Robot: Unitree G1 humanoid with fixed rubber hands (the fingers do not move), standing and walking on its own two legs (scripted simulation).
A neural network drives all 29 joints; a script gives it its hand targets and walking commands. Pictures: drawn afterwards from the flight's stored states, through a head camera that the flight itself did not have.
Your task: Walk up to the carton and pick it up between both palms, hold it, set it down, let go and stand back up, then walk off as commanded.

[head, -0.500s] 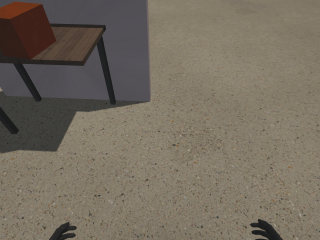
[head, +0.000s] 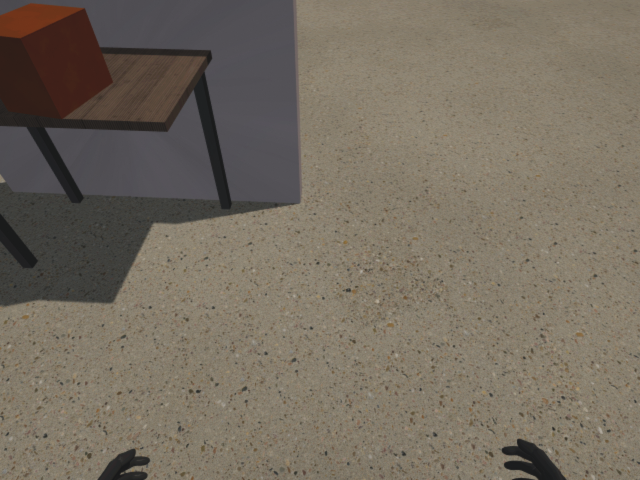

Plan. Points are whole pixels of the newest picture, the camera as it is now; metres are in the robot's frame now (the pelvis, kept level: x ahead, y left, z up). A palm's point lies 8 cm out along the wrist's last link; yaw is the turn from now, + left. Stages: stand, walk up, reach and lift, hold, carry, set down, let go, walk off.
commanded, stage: stand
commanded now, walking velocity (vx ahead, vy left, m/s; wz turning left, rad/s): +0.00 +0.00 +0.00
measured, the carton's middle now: (46, 60) +1.17 +0.72 +0.05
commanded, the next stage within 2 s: walk up in 1.00 s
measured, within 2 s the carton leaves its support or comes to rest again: neither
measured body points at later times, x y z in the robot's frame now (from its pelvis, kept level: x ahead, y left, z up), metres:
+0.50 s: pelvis -0.01 +0.00 +0.00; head +0.00 +0.01 +0.45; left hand +0.14 +0.28 -0.09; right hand +0.14 -0.28 -0.08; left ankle +0.00 +0.12 -0.72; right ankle +0.00 -0.12 -0.72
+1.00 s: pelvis -0.02 +0.01 +0.00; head -0.01 +0.02 +0.45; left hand +0.12 +0.29 -0.10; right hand +0.12 -0.28 -0.08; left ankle +0.00 +0.12 -0.72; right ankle +0.00 -0.12 -0.72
